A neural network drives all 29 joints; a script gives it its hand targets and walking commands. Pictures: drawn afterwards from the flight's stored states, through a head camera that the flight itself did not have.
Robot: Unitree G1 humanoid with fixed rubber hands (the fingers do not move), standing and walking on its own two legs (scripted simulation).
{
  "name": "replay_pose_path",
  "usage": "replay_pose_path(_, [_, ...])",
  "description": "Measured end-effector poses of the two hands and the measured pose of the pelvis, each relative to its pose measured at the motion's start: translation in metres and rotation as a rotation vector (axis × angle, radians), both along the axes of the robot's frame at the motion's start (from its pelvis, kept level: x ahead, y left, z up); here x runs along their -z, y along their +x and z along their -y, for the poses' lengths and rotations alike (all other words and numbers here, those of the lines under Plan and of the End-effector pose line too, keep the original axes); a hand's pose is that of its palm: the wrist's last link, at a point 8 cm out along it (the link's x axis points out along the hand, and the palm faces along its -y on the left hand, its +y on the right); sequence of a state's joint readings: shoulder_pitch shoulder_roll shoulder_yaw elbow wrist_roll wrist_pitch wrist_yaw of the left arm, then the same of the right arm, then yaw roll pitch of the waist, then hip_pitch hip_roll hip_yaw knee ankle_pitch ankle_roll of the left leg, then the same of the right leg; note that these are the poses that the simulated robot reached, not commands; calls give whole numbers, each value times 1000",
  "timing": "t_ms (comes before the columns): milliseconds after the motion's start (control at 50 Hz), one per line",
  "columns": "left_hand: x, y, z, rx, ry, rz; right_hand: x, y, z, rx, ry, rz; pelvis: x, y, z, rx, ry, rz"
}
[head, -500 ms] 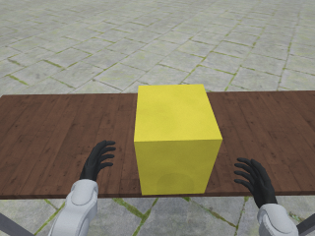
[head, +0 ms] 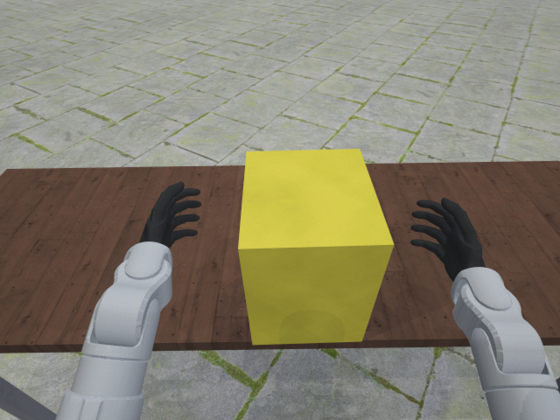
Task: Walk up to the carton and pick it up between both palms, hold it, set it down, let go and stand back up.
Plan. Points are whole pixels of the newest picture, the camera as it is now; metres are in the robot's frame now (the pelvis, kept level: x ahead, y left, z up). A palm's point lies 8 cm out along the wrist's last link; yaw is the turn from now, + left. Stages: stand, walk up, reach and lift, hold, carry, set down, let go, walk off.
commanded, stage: reach and lift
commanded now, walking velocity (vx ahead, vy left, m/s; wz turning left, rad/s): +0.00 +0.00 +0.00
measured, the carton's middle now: (305, 248) +0.41 -0.02 +0.03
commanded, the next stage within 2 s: none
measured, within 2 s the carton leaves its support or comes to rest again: neither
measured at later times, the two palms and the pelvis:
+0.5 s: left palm (172, 184) +0.38 +0.17 +0.19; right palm (455, 198) +0.39 -0.22 +0.17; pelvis +0.01 +0.00 +0.00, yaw +0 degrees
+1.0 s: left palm (185, 180) +0.42 +0.17 +0.17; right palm (447, 178) +0.43 -0.22 +0.17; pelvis +0.01 +0.00 +0.00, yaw +0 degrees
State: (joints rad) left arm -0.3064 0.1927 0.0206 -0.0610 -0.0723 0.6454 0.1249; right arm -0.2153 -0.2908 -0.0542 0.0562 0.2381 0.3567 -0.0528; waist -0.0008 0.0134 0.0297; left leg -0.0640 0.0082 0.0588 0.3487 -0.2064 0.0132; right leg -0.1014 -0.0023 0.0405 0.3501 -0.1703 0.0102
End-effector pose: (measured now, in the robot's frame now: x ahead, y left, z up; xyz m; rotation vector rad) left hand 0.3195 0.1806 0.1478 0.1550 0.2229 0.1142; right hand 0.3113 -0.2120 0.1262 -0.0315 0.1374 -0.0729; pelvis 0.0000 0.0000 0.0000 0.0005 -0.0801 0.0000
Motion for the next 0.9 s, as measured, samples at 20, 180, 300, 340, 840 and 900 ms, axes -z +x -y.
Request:
replay_pose_path(20, [-3, 3, 1, -2, 1, 0, -2, 4, 0, -5, 4, -2, 0, 0, 0, 0, 0, 0])
replay_pose_path(180, [-7, 25, -5, -22, -22, -29, -4, 28, 1, -10, 26, -41, 0, 2, 0, 0, 0, -3])
replay_pose_path(300, [-22, 40, 0, -14, -24, -1, -23, 48, -3, -17, 23, -1, 0, 5, 0, 0, -1, -11])
replay_pose_path(340, [-28, 46, 2, -9, -25, 7, -26, 56, -2, -15, 30, -6, 0, 5, 0, 0, -1, -12])
replay_pose_path(840, [-56, 102, 21, 4, -30, -24, -64, 114, 2, 19, 53, -13, 0, 12, 1, 1, -1, -64])
replay_pose_path(900, [-42, 104, 19, 4, -36, -54, -50, 114, 5, 33, 57, -58, 0, 11, 1, 1, -1, -62])
